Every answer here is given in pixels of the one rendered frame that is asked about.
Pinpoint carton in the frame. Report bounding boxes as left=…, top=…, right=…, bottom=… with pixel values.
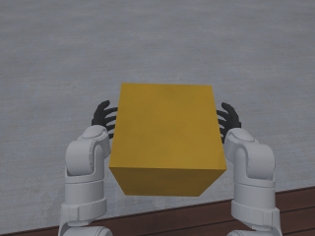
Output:
left=108, top=83, right=227, bottom=197

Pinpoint robot right forearm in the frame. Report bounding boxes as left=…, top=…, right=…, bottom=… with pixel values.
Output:
left=223, top=128, right=283, bottom=236

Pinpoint right robot hand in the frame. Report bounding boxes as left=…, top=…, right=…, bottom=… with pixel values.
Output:
left=216, top=102, right=241, bottom=144

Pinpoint robot left forearm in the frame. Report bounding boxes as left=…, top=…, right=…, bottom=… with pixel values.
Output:
left=58, top=125, right=111, bottom=236

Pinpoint left robot hand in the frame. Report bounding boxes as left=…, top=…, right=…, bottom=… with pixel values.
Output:
left=92, top=100, right=118, bottom=139

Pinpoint robot left upper arm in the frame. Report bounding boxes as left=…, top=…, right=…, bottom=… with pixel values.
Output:
left=63, top=226, right=113, bottom=236

